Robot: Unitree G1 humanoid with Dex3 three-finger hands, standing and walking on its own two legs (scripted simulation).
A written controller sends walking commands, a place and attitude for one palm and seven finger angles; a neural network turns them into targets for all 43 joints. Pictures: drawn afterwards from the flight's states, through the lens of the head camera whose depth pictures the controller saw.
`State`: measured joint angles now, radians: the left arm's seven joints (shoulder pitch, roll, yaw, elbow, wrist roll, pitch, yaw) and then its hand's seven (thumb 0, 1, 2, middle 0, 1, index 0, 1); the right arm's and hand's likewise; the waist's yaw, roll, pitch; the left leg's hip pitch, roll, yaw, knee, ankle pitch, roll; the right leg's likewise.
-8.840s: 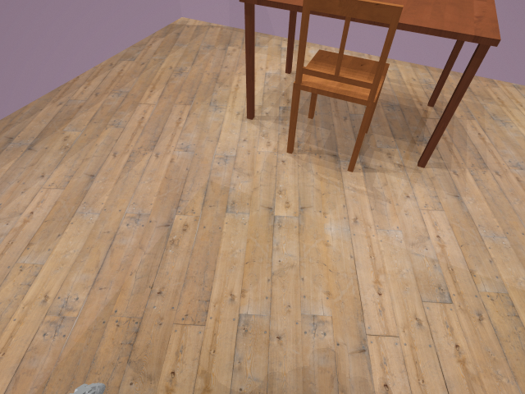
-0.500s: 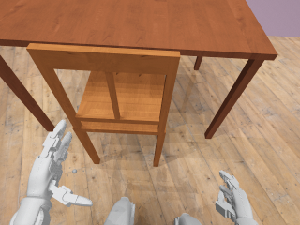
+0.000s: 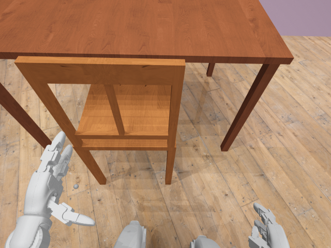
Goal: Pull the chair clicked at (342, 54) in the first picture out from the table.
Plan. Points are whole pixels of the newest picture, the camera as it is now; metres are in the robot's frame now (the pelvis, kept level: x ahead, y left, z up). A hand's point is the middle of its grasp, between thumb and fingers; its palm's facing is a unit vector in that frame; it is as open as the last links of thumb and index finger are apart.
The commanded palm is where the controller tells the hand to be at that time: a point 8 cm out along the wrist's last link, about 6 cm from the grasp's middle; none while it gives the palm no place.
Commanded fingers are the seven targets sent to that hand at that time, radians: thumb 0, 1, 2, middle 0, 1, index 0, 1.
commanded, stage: raise the hand toward the chair's back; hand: left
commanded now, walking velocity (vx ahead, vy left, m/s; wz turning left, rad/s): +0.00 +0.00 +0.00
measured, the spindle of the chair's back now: (115, 111) +0.50 +0.18 -0.03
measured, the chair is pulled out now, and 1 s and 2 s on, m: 0.00 0.00 0.00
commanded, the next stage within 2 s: aim the fingers beside a spindle in 0.22 s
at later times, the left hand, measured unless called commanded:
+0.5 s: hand (83, 183) +0.25 +0.19 +0.04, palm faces +0.04 -1.00 -0.05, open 16.9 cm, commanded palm +0.23 +0.25 +0.04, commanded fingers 0.00 -0.50 0.30 -0.06 -0.08 -0.06 -0.08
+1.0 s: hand (98, 168) +0.29 +0.17 +0.02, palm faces +0.01 -1.00 -0.03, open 16.9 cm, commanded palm +0.28 +0.23 +0.02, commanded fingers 0.00 -0.50 0.30 -0.06 -0.08 -0.06 -0.08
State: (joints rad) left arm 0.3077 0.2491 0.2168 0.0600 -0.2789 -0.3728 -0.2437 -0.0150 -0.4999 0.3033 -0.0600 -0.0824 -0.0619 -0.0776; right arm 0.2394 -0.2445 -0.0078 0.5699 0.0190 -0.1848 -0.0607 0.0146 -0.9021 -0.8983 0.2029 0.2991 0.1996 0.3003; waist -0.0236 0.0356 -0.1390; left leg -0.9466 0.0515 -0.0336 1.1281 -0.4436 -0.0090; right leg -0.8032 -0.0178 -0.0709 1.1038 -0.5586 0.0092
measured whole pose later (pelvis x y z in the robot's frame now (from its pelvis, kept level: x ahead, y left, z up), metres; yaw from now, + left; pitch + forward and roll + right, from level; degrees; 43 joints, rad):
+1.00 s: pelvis +0.00 +0.00 -0.02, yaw +0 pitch +18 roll -2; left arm 0.09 0.22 0.17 0.23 -0.23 -0.41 -0.19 -0.02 -0.50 0.30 -0.06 -0.08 -0.06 -0.08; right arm 0.22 -0.25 0.00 0.58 0.00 -0.14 -0.04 0.01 -0.90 -0.90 0.20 0.30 0.20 0.30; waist -0.03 0.04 -0.15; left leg -1.05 0.05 -0.03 1.20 -0.47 -0.01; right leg -0.92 -0.02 -0.06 1.20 -0.59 0.00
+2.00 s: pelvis -0.01 +0.00 -0.04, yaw -2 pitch +22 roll -2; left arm -0.17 0.21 0.18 0.45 -0.17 -0.47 -0.09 -0.02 -0.50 0.30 -0.06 -0.08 -0.06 -0.08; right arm 0.22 -0.24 -0.01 0.59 -0.01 -0.02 -0.01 0.01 -0.90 -0.90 0.20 0.30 0.20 0.30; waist -0.05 0.03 -0.17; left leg -1.17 0.06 -0.02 1.28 -0.48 -0.01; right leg -1.05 -0.01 -0.04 1.29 -0.61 0.00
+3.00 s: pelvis -0.01 +0.00 -0.04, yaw -2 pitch +23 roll -2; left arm -0.40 0.24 0.23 0.66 -0.14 -0.48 -0.07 -0.02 -0.50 0.30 -0.06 -0.08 -0.06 -0.08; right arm 0.25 -0.24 0.00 0.62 -0.01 0.01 -0.01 0.01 -0.90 -0.90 0.20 0.30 0.20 0.30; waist -0.08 0.03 -0.16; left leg -1.21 0.06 -0.01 1.28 -0.48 -0.01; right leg -1.09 -0.01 -0.04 1.29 -0.61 0.01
